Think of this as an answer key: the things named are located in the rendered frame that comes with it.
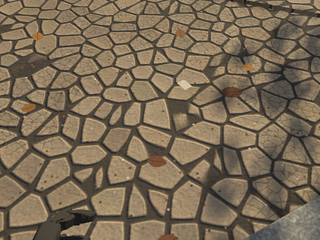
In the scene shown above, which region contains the left robot hand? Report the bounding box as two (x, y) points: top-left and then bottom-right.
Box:
(32, 208), (96, 240)

